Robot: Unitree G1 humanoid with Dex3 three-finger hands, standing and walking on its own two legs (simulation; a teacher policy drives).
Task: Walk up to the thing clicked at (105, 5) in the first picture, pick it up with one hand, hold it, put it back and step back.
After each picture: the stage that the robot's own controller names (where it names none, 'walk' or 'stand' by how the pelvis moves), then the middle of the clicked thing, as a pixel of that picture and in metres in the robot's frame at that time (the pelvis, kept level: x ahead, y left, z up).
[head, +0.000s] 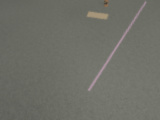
stand; (106, 2) +2.29 -0.37 -0.72
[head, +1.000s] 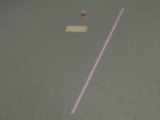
walk; (83, 14) +2.16 +0.10 -0.69
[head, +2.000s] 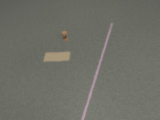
walk; (65, 35) +1.53 +0.33 -0.71
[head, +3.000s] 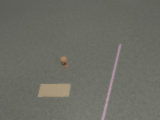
walk; (64, 62) +1.07 +0.31 -0.72
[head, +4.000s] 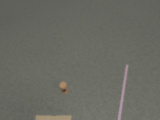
walk; (63, 87) +0.74 +0.26 -0.71
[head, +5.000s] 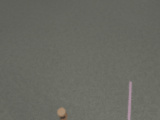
walk; (62, 114) +0.48 +0.24 -0.71
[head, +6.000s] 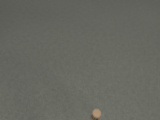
stand; (95, 115) +0.48 -0.12 -0.69
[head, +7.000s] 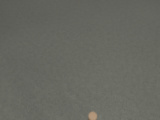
stand; (92, 118) +0.45 -0.04 -0.70
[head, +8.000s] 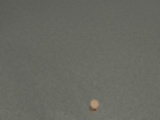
stand; (93, 106) +0.49 -0.09 -0.70
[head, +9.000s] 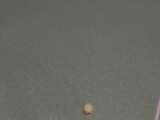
stand; (87, 110) +0.48 -0.07 -0.71
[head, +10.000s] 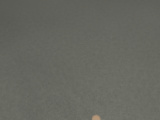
walk; out of the picture +0.46 -0.05 -0.72
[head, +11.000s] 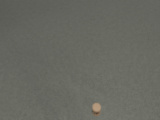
stand; (96, 109) +0.46 -0.02 -0.70
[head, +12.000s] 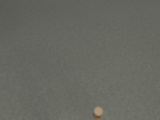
walk; (97, 113) +0.46 -0.07 -0.68
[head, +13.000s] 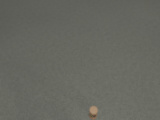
stand; (93, 112) +0.52 -0.06 -0.72
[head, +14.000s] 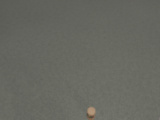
stand; (91, 113) +0.50 -0.05 -0.73
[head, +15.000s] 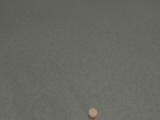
stand; (92, 114) +0.48 -0.06 -0.73
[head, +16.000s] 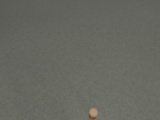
stand; (93, 114) +0.49 -0.06 -0.73
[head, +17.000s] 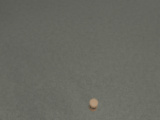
go down; (93, 105) +0.50 -0.07 -0.72
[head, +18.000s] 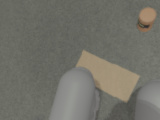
go down; (146, 20) +0.59 -0.12 -0.31
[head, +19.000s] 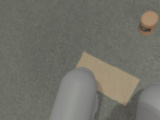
approach; (147, 24) +0.58 -0.13 -0.30
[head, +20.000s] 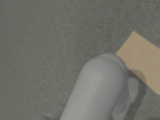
close in; out of the picture +0.59 -0.19 -0.25
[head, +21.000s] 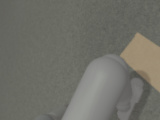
close in; out of the picture +0.59 -0.19 -0.28
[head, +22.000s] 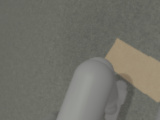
go down; out of the picture +0.60 -0.17 -0.27
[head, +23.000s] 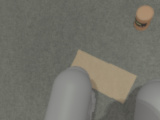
go down; (143, 19) +0.59 -0.12 -0.28
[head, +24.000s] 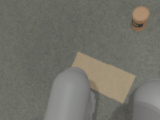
go down; (139, 19) +0.59 -0.11 -0.29
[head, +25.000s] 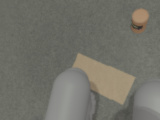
go down; (139, 21) +0.59 -0.11 -0.29
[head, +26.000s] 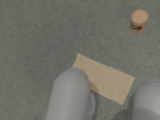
close in; (138, 22) +0.60 -0.11 -0.29
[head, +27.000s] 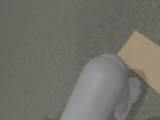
close in; out of the picture +0.59 -0.19 -0.26
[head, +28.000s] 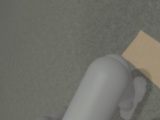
rest palm; out of the picture +0.59 -0.20 -0.29
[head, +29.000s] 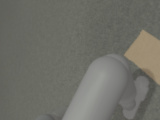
approach; out of the picture +0.59 -0.20 -0.29
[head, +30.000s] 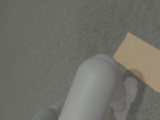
approach; out of the picture +0.59 -0.18 -0.27
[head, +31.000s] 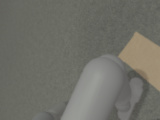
close in; out of the picture +0.59 -0.19 -0.28
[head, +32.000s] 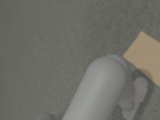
close in; out of the picture +0.59 -0.20 -0.29
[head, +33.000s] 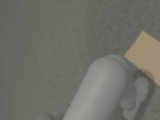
close in; out of the picture +0.59 -0.20 -0.29
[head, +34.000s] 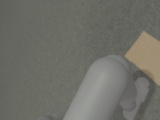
close in; out of the picture +0.59 -0.20 -0.29
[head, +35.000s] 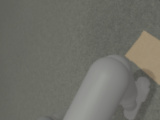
close in; out of the picture +0.59 -0.20 -0.29
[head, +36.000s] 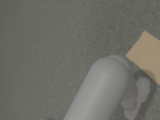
close in; out of the picture +0.59 -0.20 -0.29
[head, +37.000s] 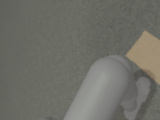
close in; out of the picture +0.58 -0.20 -0.29
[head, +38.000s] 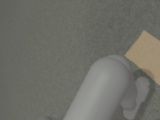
close in; out of the picture +0.59 -0.20 -0.30
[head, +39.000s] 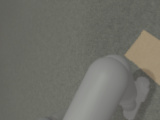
close in; out of the picture +0.58 -0.20 -0.29
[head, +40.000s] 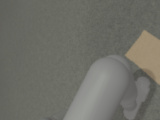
close in; out of the picture +0.58 -0.20 -0.29
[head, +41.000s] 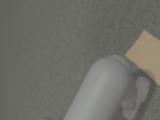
close in; out of the picture +0.58 -0.20 -0.29
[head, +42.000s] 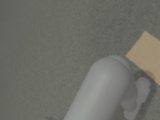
close in; out of the picture +0.59 -0.20 -0.29
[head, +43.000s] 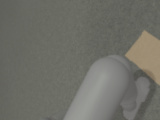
close in; out of the picture +0.59 -0.20 -0.29
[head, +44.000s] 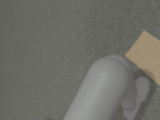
close in; out of the picture +0.59 -0.20 -0.29
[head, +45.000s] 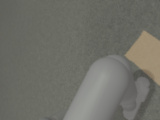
close in; out of the picture +0.59 -0.20 -0.29
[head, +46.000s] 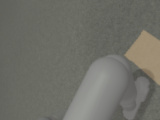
close in; out of the picture +0.59 -0.20 -0.29
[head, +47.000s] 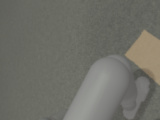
stand; out of the picture +0.58 -0.20 -0.29
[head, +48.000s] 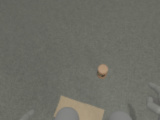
stand; (102, 71) +0.54 -0.07 -0.54
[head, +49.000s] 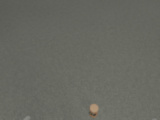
stand; (93, 110) +0.50 -0.04 -0.66
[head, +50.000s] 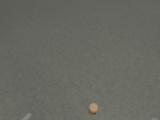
stand; (93, 110) +0.50 -0.04 -0.66
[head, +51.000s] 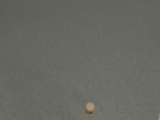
stand; (89, 109) +0.51 -0.03 -0.70
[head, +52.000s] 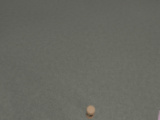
stand; (90, 112) +0.51 -0.06 -0.72
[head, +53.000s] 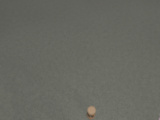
stand; (91, 112) +0.50 -0.06 -0.73
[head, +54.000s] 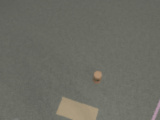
walk; (97, 77) +0.63 -0.11 -0.70
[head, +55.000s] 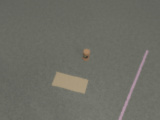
walk; (86, 54) +0.97 -0.09 -0.71
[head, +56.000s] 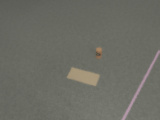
walk; (98, 53) +1.16 -0.08 -0.71
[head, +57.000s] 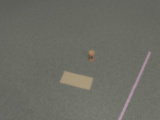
stand; (91, 56) +1.12 -0.09 -0.73
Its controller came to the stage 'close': yes
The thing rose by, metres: 0.00
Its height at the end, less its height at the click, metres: +0.00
